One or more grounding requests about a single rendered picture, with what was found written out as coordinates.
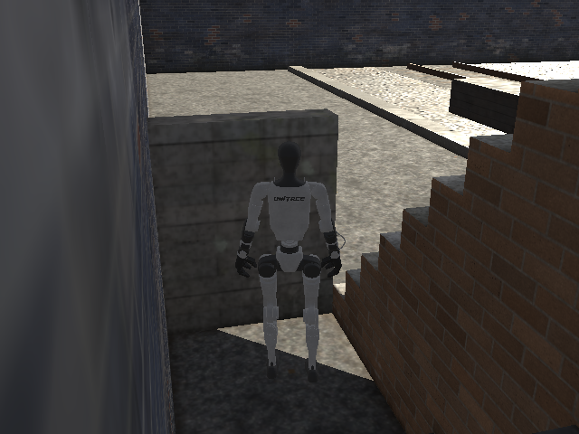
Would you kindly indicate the stairs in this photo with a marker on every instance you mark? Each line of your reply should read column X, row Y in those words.
column 467, row 320

